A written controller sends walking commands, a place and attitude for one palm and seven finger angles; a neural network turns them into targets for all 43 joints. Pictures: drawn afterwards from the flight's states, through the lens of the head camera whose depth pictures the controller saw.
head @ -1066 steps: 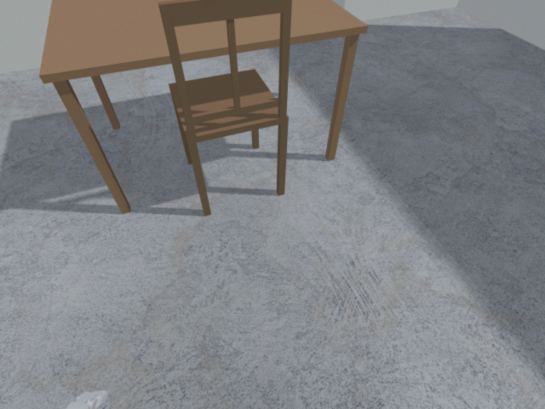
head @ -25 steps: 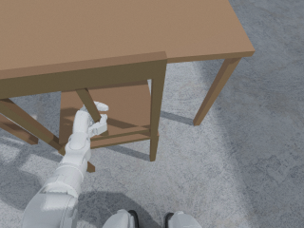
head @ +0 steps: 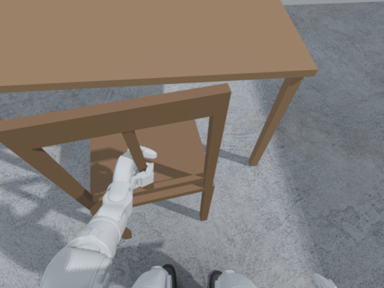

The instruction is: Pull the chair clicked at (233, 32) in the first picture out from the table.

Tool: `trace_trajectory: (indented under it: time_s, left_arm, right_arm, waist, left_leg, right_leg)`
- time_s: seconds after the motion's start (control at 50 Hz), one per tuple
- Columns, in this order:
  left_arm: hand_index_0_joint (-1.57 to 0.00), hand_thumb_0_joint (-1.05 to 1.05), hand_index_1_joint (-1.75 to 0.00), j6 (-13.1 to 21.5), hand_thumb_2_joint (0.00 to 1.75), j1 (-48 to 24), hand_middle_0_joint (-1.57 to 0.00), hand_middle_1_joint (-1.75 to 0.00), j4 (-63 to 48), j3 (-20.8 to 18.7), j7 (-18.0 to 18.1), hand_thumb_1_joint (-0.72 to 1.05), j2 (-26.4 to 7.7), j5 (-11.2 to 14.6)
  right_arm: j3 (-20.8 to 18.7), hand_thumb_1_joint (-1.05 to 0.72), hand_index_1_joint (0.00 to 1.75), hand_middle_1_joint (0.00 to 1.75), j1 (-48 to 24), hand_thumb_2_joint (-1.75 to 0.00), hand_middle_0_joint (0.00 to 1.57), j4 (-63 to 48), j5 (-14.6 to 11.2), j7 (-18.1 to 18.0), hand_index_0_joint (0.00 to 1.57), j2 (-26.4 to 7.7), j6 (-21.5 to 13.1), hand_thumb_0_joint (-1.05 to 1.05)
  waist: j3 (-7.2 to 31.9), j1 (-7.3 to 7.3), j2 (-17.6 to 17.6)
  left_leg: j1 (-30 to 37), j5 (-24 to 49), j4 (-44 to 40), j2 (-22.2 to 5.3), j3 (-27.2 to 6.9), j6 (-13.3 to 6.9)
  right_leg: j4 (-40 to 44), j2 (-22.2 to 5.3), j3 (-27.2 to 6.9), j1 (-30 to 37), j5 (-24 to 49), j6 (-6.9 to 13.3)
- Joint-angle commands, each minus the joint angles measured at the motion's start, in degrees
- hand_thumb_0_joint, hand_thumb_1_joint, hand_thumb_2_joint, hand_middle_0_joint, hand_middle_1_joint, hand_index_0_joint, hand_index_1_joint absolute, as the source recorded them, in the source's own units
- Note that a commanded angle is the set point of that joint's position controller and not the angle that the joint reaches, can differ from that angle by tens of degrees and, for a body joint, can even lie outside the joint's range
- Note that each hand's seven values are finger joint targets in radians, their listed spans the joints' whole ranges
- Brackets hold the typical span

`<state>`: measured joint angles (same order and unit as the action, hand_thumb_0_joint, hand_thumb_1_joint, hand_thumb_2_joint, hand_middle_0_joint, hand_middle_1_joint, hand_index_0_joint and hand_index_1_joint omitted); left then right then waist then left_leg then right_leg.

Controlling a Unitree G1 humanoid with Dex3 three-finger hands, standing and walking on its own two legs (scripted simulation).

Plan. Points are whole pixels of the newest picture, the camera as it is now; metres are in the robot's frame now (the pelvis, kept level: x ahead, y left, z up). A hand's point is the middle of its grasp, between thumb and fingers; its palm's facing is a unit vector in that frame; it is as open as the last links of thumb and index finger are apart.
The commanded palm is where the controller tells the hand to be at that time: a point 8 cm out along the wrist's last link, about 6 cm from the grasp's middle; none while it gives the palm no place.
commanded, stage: step backward, pulling the chair out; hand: left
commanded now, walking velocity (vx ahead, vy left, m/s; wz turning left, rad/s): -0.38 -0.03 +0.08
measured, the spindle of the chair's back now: (141, 163) +0.40 +0.13 -0.05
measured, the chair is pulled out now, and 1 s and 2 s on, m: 0.17 0.22 0.41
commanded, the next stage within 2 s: none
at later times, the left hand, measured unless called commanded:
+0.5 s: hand (144, 180) +0.35 +0.12 -0.06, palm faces -0.01 -0.98 -0.18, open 5.3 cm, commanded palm +0.36 +0.17 -0.06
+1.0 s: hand (144, 194) +0.32 +0.11 -0.06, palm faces +0.04 -0.99 -0.16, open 5.3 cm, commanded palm +0.31 +0.16 -0.06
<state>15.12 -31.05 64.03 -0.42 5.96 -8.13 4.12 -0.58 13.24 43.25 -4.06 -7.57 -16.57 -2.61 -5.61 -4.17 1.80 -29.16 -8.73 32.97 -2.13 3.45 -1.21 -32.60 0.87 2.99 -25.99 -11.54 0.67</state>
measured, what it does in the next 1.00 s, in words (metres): lifts its left foot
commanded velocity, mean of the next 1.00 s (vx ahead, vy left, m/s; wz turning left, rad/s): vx -0.38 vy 0.00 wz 0.06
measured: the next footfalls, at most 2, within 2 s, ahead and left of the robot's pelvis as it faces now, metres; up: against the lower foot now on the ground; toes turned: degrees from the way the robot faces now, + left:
left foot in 1.06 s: -0.10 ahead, +0.15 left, +0.00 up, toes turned +4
right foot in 1.22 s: +0.00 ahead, -0.11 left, +0.00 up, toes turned +1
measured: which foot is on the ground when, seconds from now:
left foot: down 0.00-0.80, up 0.82-1.00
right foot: down 0.00-1.00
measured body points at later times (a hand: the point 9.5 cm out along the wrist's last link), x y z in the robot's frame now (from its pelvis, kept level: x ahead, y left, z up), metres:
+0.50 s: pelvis -0.01 +0.00 +0.00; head +0.07 -0.01 +0.44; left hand +0.35 +0.17 -0.04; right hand +0.07 -0.27 -0.14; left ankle +0.02 +0.12 -0.73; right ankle +0.05 -0.11 -0.73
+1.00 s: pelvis -0.07 -0.01 +0.00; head +0.04 -0.03 +0.44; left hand +0.31 +0.16 -0.04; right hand +0.02 -0.28 -0.14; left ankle -0.10 +0.14 -0.70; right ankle +0.03 -0.12 -0.73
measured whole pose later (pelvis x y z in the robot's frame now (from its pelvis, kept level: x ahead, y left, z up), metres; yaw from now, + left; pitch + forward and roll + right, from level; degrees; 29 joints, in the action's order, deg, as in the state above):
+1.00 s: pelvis -0.07 -0.01 +0.00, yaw +5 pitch +4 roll +2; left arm 10.1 -36.4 61.9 -3.3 5.4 -8.9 3.3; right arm 0.2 10.8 45.9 -2.8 -6.6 -15.8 -3.7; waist -10.3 -5.5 0.3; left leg -24.1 -28.5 44.8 0.5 -2.9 2.9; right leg -31.7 -3.3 3.1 -28.4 -7.7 0.8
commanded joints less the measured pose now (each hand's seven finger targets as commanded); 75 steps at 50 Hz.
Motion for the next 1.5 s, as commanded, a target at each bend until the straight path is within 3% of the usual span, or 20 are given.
trace_trajectory:
  time_s: [0.0,0.22,0.32,0.38,0.48,0.6,0.66,0.74,0.78,0.82,0.96,1.06,1.1,1.14,1.2,1.26,1.32,1.38,1.42,1.48]
  left_arm:
    - [-0.5,0.0,-1.45,3.66,0.9,-20.14,-0.5,-1.45,-12.48,0.29,0.84,0.9,-11.56,-1.76]
    - [-0.5,0.0,-1.45,2.74,0.9,-20.91,-0.5,-1.45,-13.79,-0.2,0.34,0.9,-11.16,-2.22]
    - [-0.5,0.0,-1.45,3.38,0.9,-20.98,-0.5,-1.45,-12.73,-1.35,1.33,0.9,-14.13,-2.67]
    - [-0.5,0.0,-1.45,2.78,0.9,-19.52,-0.5,-1.45,-11.55,-2.04,1.53,0.9,-14.56,-3.13]
    - [-0.5,0.0,-1.45,2.21,0.9,-19.5,-0.5,-1.45,-10.94,-0.9,0.68,0.9,-12.01,-2.59]
    - [-0.5,0.0,-1.45,2.5,0.9,-24.85,-0.5,-1.45,-13.51,0.0,-0.53,0.9,-8.69,-2.95]
    - [-0.5,0.0,-1.45,2.71,0.9,-24.61,-0.5,-1.45,-12.98,-0.45,-0.72,0.9,-9.05,-3.39]
    - [-0.5,0.0,-1.45,2.27,0.9,-22.97,-0.5,-1.45,-12.84,-2.75,-0.69,0.9,-12.53,-2.71]
    - [-0.5,0.0,-1.45,1.9,0.9,-20.93,-0.5,-1.45,-11.77,-4.09,-0.12,0.9,-16.11,-2.58]
    - [-0.5,0.0,-1.45,0.29,0.9,-20.58,-0.5,-1.45,-10.82,-4.1,0.08,0.9,-15.53,-2.83]
    - [-0.5,0.0,-1.45,-3.66,0.9,-20.61,-0.5,-1.45,-11.8,-3.08,-0.15,0.9,-12.72,-1.76]
    - [-0.5,0.0,-1.45,-3.24,0.9,-23.72,-0.5,-1.45,-15.85,1.42,-1.51,0.9,-7.71,-1.48]
    - [-0.5,0.0,-1.45,-1.75,0.9,-27.42,-0.5,-1.45,-19.22,2.27,-1.76,0.9,-5.92,-2.36]
    - [-0.5,0.0,-1.45,-1.02,0.9,-26.34,-0.5,-1.45,-16.95,0.99,-1.6,0.9,-5.86,-2.7]
    - [-0.5,0.0,-1.45,1.36,0.9,-28.38,-0.5,-1.45,-15.16,0.9,-1.54,0.9,-5.48,-3.72]
    - [-0.5,0.0,-1.45,2.76,0.9,-27.54,-0.5,-1.45,-12.36,-2.35,-1.07,0.9,-11.37,-3.82]
    - [-0.5,0.0,-1.45,1.77,0.9,-23.41,-0.5,-1.45,-9.1,-2.79,-1.04,0.9,-13.12,-3.53]
    - [-0.5,0.0,-1.45,0.97,0.9,-23.12,-0.5,-1.45,-9.04,-2.89,-0.38,0.9,-12.65,-3.18]
    - [-0.5,0.0,-1.45,2.05,0.9,-24.69,-0.5,-1.45,-11.31,-1.58,-0.71,0.9,-11.03,-2.85]
    - [-0.5,0.0,-1.45,1.75,0.9,-25.9,-0.5,-1.45,-13.08,-2.67,-0.58,0.9,-11.38,-2.72]
  right_arm:
    - [-1.74,-0.9,0.3,0.3,2.0,-0.9,0.2,-4.51,0.67,-0.82,0.2,-6.34,-2.64,0.0]
    - [-1.53,-0.9,0.3,0.3,1.29,-0.9,0.2,-3.65,1.82,-0.86,0.2,-5.32,-3.42,0.0]
    - [-1.83,-0.9,0.3,0.3,2.55,-0.9,0.2,-2.89,1.46,-0.59,0.2,-4.73,-4.38,0.0]
    - [-1.55,-0.9,0.3,0.3,2.01,-0.9,0.2,-1.66,1.52,-0.29,0.2,-4.83,-4.32,0.0]
    - [-1.93,-0.9,0.3,0.3,2.58,-0.9,0.2,-0.73,1.49,-0.95,0.2,-6.99,-4.1,0.0]
    - [-2.44,-0.9,0.3,0.3,2.69,-0.9,0.2,-1.91,2.99,0.31,0.2,-5.01,-2.3,0.0]
    - [-2.61,-0.9,0.3,0.3,3.96,-0.9,0.2,-1.59,3.16,1.05,0.2,-4.94,-2.72,0.0]
    - [-2.88,-0.9,0.3,0.3,2.21,-0.9,0.2,-2.96,1.82,0.7,0.2,-4.96,-2.96,0.0]
    - [-3.11,-0.9,0.3,0.3,2.86,-0.9,0.2,-3.04,1.05,0.52,0.2,-4.69,-3.35,0.0]
    - [-2.64,-0.9,0.3,0.3,-0.06,-0.9,0.2,-3.21,1.57,0.75,0.2,-5.15,-3.67,0.0]
    - [-1.58,-0.9,0.3,0.3,2.25,-0.9,0.2,-0.87,1.31,-0.13,0.2,-6.14,-2.12,0.0]
    - [-3.56,-0.9,0.3,0.3,4.07,-0.9,0.2,-3.18,0.81,-0.84,0.2,-8.21,-0.25,0.0]
    - [-2.88,-0.9,0.3,0.3,1.2,-0.9,0.2,-5.4,2.78,-0.48,0.2,-5.87,0.22,0.0]
    - [-3.17,-0.9,0.3,0.3,2.08,-0.9,0.2,-5.17,3.1,0.43,0.2,-5.32,0.26,0.0]
    - [-3.74,-0.9,0.3,0.3,5.12,-0.9,0.2,-2.28,3.48,1.66,0.2,-4.94,-0.68,0.0]
    - [-4.49,-0.9,0.3,0.3,6.47,-0.9,0.2,-0.73,2.31,0.98,0.2,-5.62,-0.77,0.0]
    - [-3.14,-0.9,0.3,0.3,2.62,-0.9,0.2,-1.06,1.7,0.29,0.2,-4.82,-2.01,0.0]
    - [-2.19,-0.9,0.3,0.3,3.85,-0.9,0.2,0.74,2.16,-0.67,0.2,-5.64,-2.88,0.0]
    - [-2.89,-0.9,0.3,0.3,2.19,-0.9,0.2,-1.62,2.47,-0.78,0.2,-6.39,-3.0,0.0]
    - [-2.59,-0.9,0.3,0.3,1.14,-0.9,0.2,-2.69,2.58,-0.54,0.2,-5.56,-2.64,0.0]
  waist:
    - [22.49,1.51,1.38]
    - [21.49,2.08,2.7]
    - [22.27,1.0,-7.69]
    - [23.9,1.62,-7.83]
    - [24.17,1.43,-3.44]
    - [25.95,1.48,8.8]
    - [26.62,0.83,7.16]
    - [25.18,1.66,2.17]
    - [26.62,1.32,-7.71]
    - [25.99,3.39,-7.61]
    - [27.86,1.98,-10.86]
    - [28.36,1.04,-3.93]
    - [25.47,1.17,12.09]
    - [22.47,1.62,10.27]
    - [23.94,0.29,5.39]
    - [29.57,-0.65,-4.61]
    - [26.23,1.71,-8.15]
    - [26.66,0.64,-7.04]
    - [24.99,1.54,3.75]
    - [21.51,2.47,8.25]
  left_leg:
    - [12.76,-8.8,-6.72,-6.63,-10.08,-1.68]
    - [7.39,-6.78,-5.75,-10.24,-13.05,-2.89]
    - [9.21,-13.24,6.7,-1.4,-5.71,1.55]
    - [7.75,-13.72,12.28,0.79,-6.15,2.72]
    - [12.69,11.9,-4.09,-5.03,-10.48,0.79]
    - [24.26,33.64,-3.5,-14.49,-19.05,-4.8]
    - [26.57,40.46,0.5,-13.77,-17.68,-4.46]
    - [6.77,11.13,1.7,-8.69,-12.05,-0.85]
    - [5.75,-12.67,13.38,0.38,-5.83,3.46]
    - [1.69,-23.55,25.99,2.01,-9.57,3.82]
    - [7.46,-18.5,4.85,0.76,-6.4,4.1]
    - [20.63,13.42,-8.37,-8.15,-5.27,0.44]
    - [16.82,20.14,-9.1,-11.43,-9.22,-1.16]
    - [17.94,27.78,-6.93,-14.2,-11.01,-2.58]
    - [28.43,44.59,2.62,-13.24,-9.82,-1.78]
    - [17.63,22.14,9.09,-7.03,-4.48,3.74]
    - [8.21,-20.31,11.0,-1.51,-5.9,4.09]
    - [14.32,-8.78,-3.9,-2.42,-4.61,2.58]
    - [10.48,-0.12,-8.11,-8.79,-10.18,-1.06]
    - [5.62,4.13,-8.63,-13.8,-14.55,-4.22]
  right_leg:
    - [5.24,-5.8,-7.15,3.83,-10.07,-1.45]
    - [-1.57,-4.8,-7.26,7.3,-6.84,0.1]
    - [12.75,-14.84,-18.33,4.74,-10.32,2.81]
    - [11.52,-18.66,-16.59,10.87,8.64,4.88]
    - [1.18,-9.99,-6.06,13.5,21.9,-0.48]
    - [-9.11,-3.23,-5.18,1.93,-9.36,-0.79]
    - [-4.24,-3.03,-5.49,4.55,-1.24,-0.65]
    - [0.55,-7.38,-9.47,17.92,12.66,0.65]
    - [9.69,-18.52,-20.67,16.96,18.46,4.4]
    - [11.47,-23.79,-22.52,18.28,20.37,7.88]
    - [6.34,-19.95,-11.95,26.24,38.61,4.7]
    - [2.15,-7.2,-3.58,17.82,19.49,-2.71]
    - [-7.0,-5.5,-1.73,14.75,9.93,-2.04]
    - [-9.61,-4.19,-2.26,10.0,-2.5,-1.01]
    - [0.28,-3.88,-3.51,8.88,9.49,-0.2]
    - [3.04,-10.42,-8.31,21.54,42.83,2.5]
    - [8.17,-17.88,-13.14,16.99,27.53,4.34]
    - [6.43,-12.66,-7.46,12.62,13.84,0.31]
    - [-0.41,-5.5,-4.17,11.77,1.36,-2.81]
    - [-8.39,-2.85,-3.63,12.06,-4.22,-1.85]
